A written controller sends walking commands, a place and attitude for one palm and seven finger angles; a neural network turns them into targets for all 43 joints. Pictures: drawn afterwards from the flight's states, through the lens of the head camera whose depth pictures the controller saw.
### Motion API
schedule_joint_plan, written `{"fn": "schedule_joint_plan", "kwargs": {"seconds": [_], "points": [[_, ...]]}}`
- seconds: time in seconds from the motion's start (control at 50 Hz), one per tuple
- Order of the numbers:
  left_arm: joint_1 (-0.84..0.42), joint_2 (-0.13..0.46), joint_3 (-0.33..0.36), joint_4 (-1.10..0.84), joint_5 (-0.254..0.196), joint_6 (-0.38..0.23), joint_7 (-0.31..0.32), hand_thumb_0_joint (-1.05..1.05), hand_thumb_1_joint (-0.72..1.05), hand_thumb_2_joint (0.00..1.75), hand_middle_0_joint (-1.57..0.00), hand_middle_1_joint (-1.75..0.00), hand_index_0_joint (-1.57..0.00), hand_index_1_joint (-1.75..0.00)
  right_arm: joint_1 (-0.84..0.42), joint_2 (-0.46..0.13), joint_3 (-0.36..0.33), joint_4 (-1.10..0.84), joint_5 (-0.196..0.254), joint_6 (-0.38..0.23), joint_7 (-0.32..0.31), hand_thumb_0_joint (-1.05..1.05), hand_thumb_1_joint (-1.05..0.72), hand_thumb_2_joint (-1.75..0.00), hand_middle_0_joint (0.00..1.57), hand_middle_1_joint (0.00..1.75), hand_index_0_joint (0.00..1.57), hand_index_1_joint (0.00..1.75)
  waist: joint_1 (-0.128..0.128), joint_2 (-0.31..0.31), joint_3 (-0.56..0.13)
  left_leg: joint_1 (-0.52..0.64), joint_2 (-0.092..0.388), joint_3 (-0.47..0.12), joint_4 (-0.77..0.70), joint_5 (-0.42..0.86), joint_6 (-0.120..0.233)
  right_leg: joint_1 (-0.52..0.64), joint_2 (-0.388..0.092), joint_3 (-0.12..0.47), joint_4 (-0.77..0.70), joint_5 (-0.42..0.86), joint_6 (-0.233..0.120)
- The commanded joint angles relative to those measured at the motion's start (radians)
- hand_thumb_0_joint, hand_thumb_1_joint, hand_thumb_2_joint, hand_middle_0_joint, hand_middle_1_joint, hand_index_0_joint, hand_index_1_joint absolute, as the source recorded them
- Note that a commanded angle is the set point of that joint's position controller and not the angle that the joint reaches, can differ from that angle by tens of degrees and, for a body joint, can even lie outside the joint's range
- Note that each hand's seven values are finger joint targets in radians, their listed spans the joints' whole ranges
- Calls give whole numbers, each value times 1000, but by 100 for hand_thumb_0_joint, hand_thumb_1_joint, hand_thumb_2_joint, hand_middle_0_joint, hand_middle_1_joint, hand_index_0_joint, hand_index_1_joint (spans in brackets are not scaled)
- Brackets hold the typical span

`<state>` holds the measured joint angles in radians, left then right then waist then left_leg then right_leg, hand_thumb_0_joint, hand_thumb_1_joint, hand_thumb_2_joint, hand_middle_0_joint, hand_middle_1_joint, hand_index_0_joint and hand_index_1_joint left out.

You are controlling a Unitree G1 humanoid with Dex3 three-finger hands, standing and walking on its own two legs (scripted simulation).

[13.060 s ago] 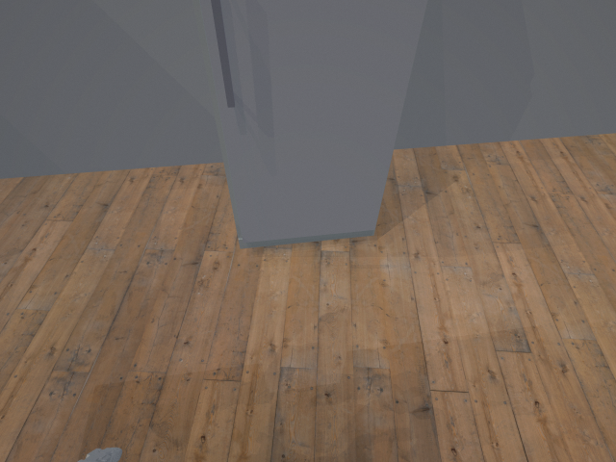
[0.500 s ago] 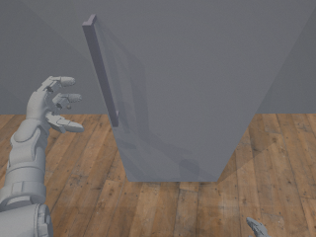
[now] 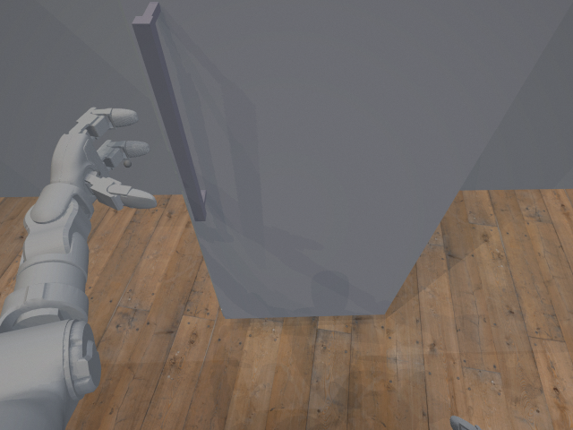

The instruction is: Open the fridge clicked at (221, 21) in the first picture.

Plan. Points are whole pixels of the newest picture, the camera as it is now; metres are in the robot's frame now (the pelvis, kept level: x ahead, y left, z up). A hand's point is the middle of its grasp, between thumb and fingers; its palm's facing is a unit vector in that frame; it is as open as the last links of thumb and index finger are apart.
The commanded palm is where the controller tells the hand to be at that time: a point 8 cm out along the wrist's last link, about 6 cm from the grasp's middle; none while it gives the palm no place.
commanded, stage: move the hooked fingers beside the handle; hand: left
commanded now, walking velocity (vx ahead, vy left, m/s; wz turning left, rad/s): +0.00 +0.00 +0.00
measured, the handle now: (181, 135) +0.50 +0.17 +0.14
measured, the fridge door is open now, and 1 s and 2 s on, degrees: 0 0 0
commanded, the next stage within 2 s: feel for the door with the fingertips in 0.76 s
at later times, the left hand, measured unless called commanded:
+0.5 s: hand (126, 166) +0.43 +0.23 +0.14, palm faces +0.03 -1.00 +0.01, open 14.0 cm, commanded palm +0.41 +0.27 +0.14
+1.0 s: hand (132, 168) +0.43 +0.22 +0.14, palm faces +0.03 -1.00 +0.01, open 14.0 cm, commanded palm +0.40 +0.26 +0.14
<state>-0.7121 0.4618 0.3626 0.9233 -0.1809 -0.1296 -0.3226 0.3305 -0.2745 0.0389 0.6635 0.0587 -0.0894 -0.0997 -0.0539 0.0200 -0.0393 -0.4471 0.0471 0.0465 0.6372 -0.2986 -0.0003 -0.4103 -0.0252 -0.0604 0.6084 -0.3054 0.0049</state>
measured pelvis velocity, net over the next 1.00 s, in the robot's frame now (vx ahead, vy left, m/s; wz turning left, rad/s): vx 0.00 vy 0.00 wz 0.00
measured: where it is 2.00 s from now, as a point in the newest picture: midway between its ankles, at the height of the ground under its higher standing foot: outside the picture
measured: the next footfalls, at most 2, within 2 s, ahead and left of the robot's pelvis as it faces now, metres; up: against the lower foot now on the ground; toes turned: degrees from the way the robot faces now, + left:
none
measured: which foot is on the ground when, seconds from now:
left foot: down 0.00-1.00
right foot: down 0.00-1.00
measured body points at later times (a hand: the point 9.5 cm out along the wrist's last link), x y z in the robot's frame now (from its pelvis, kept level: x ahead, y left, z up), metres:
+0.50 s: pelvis +0.00 +0.00 +0.00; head +0.03 +0.01 +0.45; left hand +0.42 +0.28 +0.14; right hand +0.08 -0.26 -0.11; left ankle +0.01 +0.12 -0.73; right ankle +0.00 -0.12 -0.73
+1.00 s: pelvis +0.00 +0.00 +0.00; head +0.04 +0.00 +0.45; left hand +0.42 +0.27 +0.14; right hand +0.09 -0.26 -0.11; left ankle +0.01 +0.12 -0.73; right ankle +0.00 -0.12 -0.73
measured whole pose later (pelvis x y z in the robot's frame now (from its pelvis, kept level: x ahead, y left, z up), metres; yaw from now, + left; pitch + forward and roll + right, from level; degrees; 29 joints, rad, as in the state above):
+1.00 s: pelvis +0.00 +0.00 +0.00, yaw +0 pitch +7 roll -1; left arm -0.66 0.43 0.34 0.85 -0.20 -0.12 -0.30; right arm 0.34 -0.27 0.03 0.65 0.06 -0.05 -0.09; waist -0.05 0.03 -0.05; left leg -0.46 0.05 0.04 0.66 -0.31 0.00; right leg -0.42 -0.02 -0.06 0.62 -0.31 0.01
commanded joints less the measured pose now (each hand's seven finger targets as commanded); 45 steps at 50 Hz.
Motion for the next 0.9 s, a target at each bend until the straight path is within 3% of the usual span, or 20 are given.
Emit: {"fn": "schedule_joint_plan", "kwargs": {"seconds": [0.0,0.02,0.1,0.12,0.18,0.24,0.34,0.42,0.48,0.52,0.54,0.58,0.62,0.64,0.7,0.78,0.8,0.84,0.86,0.88], "points": [[-445,282,66,-184,-19,-100,11,0,-50,30,-30,-120,-30,-120,51,-159,-64,-101,-8,-27,-1,0,-90,-90,20,30,20,30,0,26,-357,197,-32,-49,-59,237,27,71,39,22,-52,281,-25],[-401,285,76,-176,-24,-102,9,0,-50,30,-30,-120,-30,-120,55,-161,-65,-107,-10,-23,1,0,-90,-90,20,30,20,30,9,3,-371,186,-33,-43,-54,262,30,98,39,21,-47,308,-25],[-339,269,75,-233,-25,-89,6,0,-50,30,-30,-120,-30,-120,44,-155,-68,-131,-5,-12,12,0,-90,-90,20,30,20,30,23,43,-361,185,-31,-33,-56,297,27,100,41,21,-40,349,-24],[-328,286,88,-238,-29,-88,8,0,-50,30,-30,-120,-30,-120,50,-158,-69,-131,-6,-7,11,0,-90,-90,20,30,20,30,24,-1,-360,170,-30,-37,-57,303,30,122,42,17,-40,352,-24],[-361,253,60,-286,-31,-78,13,0,-50,30,-30,-120,-30,-120,37,-153,-68,-141,-1,-3,10,0,-90,-90,20,30,20,30,9,36,-319,170,-30,-34,-68,248,30,85,44,20,-52,308,-23],[-403,307,98,-296,-27,-83,26,0,-50,30,-30,-120,-30,-120,40,-157,-69,-131,-3,-2,2,0,-90,-90,20,30,20,30,-1,33,-317,168,-30,-38,-70,214,33,80,45,25,-60,272,-21],[-419,250,45,-341,-30,-101,13,0,-50,30,-30,-120,-30,-120,30,-149,-67,-127,-2,-10,-1,0,-90,-90,20,30,20,30,-8,80,-358,216,-31,-42,-61,237,30,74,46,24,-56,284,-25],[-437,193,-7,-244,-40,-70,7,0,-50,30,-30,-120,-30,-120,36,-153,-62,-111,1,-12,-5,0,-90,-90,20,30,20,30,-26,24,-282,186,-29,-49,-66,180,32,30,44,15,-72,225,-24],[-469,211,0,-228,-26,-67,19,0,-50,30,-30,-120,-30,-120,34,-155,-61,-113,-1,-12,-3,0,-90,-90,20,30,20,30,-22,40,-302,182,-33,-56,-66,172,28,22,40,16,-63,215,-24],[-425,252,46,-231,-24,-80,33,0,-50,30,-30,-120,-30,-120,41,-158,-65,-116,-7,-10,1,0,-90,-90,20,30,20,30,-2,16,-343,190,-33,-54,-52,221,30,56,41,17,-52,255,-27],[-413,256,51,-240,-23,-85,35,0,-50,30,-30,-120,-30,-120,33,-154,-63,-123,-5,-7,4,0,-90,-90,20,30,20,30,2,41,-356,187,-34,-49,-51,231,28,65,39,22,-48,275,-25],[-413,241,41,-222,-25,-87,32,0,-50,30,-30,-120,-30,-120,28,-151,-61,-124,-3,-4,6,0,-90,-90,20,30,20,30,-3,21,-329,165,-33,-42,-50,219,29,66,40,24,-48,282,-22],[-397,288,74,-207,-20,-94,32,0,-50,30,-30,-120,-30,-120,35,-158,-62,-127,-5,2,4,0,-90,-90,20,30,20,30,6,-4,-323,145,-32,-42,-50,211,31,79,40,23,-46,271,-23],[-434,273,54,-246,-16,-100,30,0,-50,30,-30,-120,-30,-120,23,-154,-60,-135,-3,1,5,0,-90,-90,20,30,20,30,-1,49,-335,159,-35,-38,-51,217,30,73,37,29,-44,283,-22],[-401,274,65,-287,-20,-103,27,0,-50,30,-30,-120,-30,-120,23,-150,-63,-140,-4,1,7,0,-90,-90,20,30,20,30,12,73,-373,194,-34,-42,-47,259,26,88,41,27,-38,315,-27],[-376,249,52,-283,-39,-83,12,0,-50,30,-30,-120,-30,-120,23,-151,-66,-139,2,2,3,0,-90,-90,20,30,20,30,1,19,-338,175,-30,-39,-52,239,30,85,45,23,-49,309,-22],[-394,218,21,-285,-41,-76,8,0,-50,30,-30,-120,-30,-120,16,-150,-63,-139,3,2,2,0,-90,-90,20,30,20,30,-10,38,-318,176,-32,-37,-55,217,31,65,43,23,-55,289,-21],[-383,266,64,-282,-40,-73,13,0,-50,30,-30,-120,-30,-120,24,-155,-67,-134,2,2,-1,0,-90,-90,20,30,20,30,2,16,-323,169,-32,-39,-55,226,33,82,43,25,-55,298,-22],[-381,209,17,-294,-41,-67,10,0,-50,30,-30,-120,-30,-120,19,-149,-63,-141,2,2,1,0,-90,-90,20,30,20,30,-4,43,-331,184,-35,-37,-56,229,32,74,42,23,-53,297,-22],[-407,197,7,-311,-43,-68,11,0,-50,30,-30,-120,-30,-120,19,-148,-65,-135,2,-1,1,0,-90,-90,20,30,20,30,-10,42,-328,190,-33,-40,-52,231,30,66,42,20,-54,298,-22]]}}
